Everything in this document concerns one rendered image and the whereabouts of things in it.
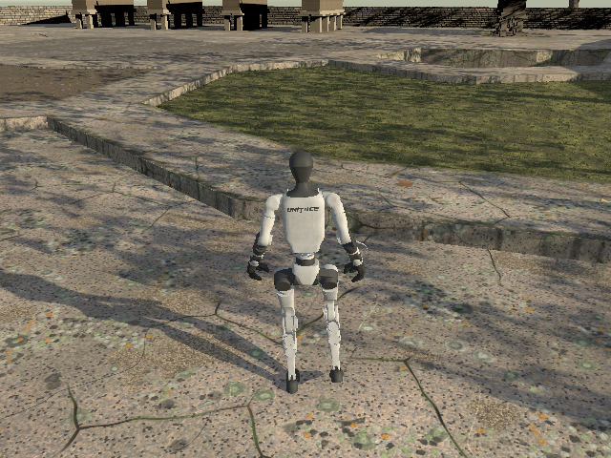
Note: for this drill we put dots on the robot right forearm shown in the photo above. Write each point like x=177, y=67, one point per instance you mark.
x=353, y=251

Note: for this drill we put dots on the right robot thigh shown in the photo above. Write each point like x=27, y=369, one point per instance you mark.
x=329, y=279

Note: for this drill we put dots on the left robot upper arm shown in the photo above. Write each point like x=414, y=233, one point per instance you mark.
x=272, y=203

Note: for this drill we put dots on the right robot shin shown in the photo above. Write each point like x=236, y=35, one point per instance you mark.
x=334, y=338

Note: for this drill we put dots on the right robot upper arm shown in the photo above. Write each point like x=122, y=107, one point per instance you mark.
x=333, y=201

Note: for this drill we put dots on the robot right hand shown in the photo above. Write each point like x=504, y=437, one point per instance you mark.
x=352, y=268

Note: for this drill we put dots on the robot left forearm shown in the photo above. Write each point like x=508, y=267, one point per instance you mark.
x=257, y=252

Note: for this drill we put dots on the robot left hand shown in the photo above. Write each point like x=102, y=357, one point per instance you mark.
x=260, y=267

